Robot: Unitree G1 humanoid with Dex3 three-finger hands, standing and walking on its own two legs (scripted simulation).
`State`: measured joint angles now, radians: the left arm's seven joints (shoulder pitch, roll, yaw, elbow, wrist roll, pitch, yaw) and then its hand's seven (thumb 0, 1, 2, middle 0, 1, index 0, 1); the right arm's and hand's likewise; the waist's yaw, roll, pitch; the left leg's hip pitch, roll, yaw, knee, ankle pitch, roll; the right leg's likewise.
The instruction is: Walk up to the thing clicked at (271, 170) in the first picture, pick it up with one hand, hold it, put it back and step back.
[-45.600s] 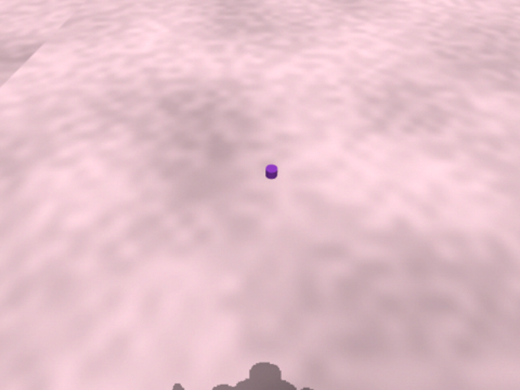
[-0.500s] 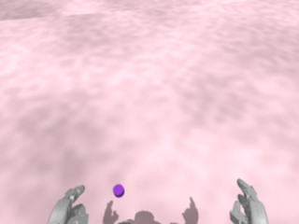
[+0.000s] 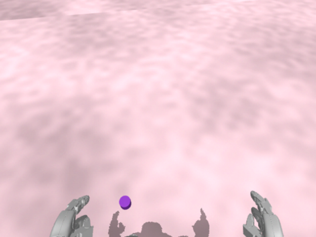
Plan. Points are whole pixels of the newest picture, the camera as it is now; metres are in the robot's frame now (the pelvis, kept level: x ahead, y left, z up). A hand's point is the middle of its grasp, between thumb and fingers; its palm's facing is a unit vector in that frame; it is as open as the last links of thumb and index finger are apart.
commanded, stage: home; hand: left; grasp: from above
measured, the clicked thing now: (125, 202) +0.42 +0.21 -0.69
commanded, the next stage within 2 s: stand in 0.40 s
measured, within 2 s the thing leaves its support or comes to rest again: neither
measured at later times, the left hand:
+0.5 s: hand (91, 231) +0.16 +0.18 -0.05, palm faces +0.05 -0.98 -0.20, open 7.4 cm
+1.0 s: hand out of the picture +0.05 +0.24 -0.11, palm faces +0.05 -0.95 -0.31, open 7.4 cm
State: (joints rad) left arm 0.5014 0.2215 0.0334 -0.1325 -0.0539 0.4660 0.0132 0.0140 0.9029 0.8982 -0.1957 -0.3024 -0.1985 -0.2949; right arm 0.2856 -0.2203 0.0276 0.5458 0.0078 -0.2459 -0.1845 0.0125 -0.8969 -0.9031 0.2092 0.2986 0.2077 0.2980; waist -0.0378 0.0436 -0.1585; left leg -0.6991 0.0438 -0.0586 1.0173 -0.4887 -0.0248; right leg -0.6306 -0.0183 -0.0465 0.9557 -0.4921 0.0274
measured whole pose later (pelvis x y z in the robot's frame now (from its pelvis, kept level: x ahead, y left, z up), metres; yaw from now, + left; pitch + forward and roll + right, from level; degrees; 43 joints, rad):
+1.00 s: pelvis +0.00 +0.01 +0.05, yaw +1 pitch -2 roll +0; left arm 0.22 0.28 0.05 0.99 0.03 0.03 0.03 0.01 0.90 0.90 -0.20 -0.30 -0.20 -0.30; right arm 0.18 -0.28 -0.04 1.01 -0.04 -0.01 -0.02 0.01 -0.90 -0.90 0.21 0.30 0.21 0.30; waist 0.02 -0.01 0.06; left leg -0.25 0.00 -0.02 0.58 -0.30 0.00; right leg -0.19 -0.06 -0.03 0.54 -0.31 0.05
